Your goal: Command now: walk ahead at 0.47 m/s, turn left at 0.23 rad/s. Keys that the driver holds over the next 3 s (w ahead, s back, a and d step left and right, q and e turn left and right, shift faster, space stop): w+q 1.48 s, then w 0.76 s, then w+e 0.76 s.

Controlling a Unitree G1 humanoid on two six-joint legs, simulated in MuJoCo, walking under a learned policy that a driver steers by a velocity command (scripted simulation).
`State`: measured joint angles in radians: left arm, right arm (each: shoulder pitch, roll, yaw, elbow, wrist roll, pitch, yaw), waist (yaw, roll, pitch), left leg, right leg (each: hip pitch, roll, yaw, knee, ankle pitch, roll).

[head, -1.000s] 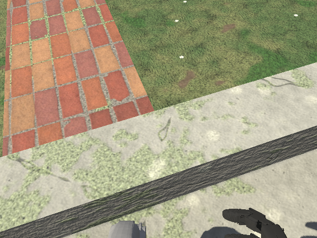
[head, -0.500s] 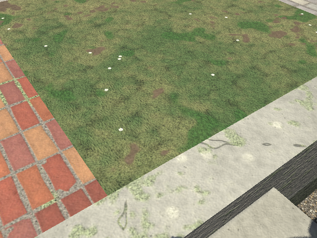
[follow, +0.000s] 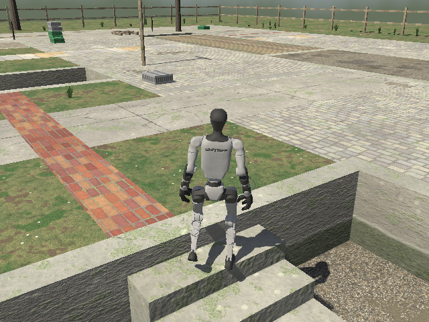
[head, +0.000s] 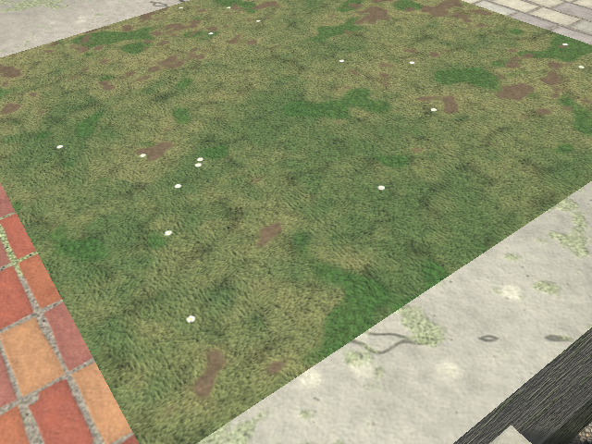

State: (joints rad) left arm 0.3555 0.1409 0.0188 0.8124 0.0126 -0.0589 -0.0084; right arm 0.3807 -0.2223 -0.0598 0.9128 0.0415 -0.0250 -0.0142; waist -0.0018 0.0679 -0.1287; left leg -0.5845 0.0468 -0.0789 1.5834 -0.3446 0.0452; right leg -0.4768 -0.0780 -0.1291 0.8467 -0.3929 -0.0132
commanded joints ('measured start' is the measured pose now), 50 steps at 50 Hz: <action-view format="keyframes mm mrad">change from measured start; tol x32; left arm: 1 88 26 -3 31 16 -29 0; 21 240 266 13 144 -16 23 87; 42 -565 108 -31 -351 -40 -84 -2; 50 21 316 75 -203 11 -80 14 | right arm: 1 -177 61 36 -175 -28 -36 15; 17 -617 111 127 -496 -9 26 87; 25 -43 -237 -35 -254 -40 41 58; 50 139 7 47 -280 -20 -47 24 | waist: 1 6 -191 117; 17 41 -154 328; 23 -229 -405 -35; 25 -122 201 -127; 47 57 101 -20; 50 37 -548 -351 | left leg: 1 -473 8 -39 258 224 41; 14 -1094 -54 -13 768 -53 30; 22 138 -205 373 -207 -258 144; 26 529 97 -901 -1273 -386 259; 36 -12 -98 -185 -1278 165 152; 47 614 -17 -291 -962 837 83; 50 -146 -182 -117 -199 -217 7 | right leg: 1 268 -258 470 -539 -78 -88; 17 372 -223 -4 -747 209 -74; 19 204 -163 -154 -860 619 -73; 22 468 -237 -95 -426 2045 -156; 24 191 -110 10 135 1451 -76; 25 -54 177 147 538 226 -18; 32 -445 54 252 1152 189 -151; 47 201 106 155 -481 429 -37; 50 1016 -410 940 -444 251 -353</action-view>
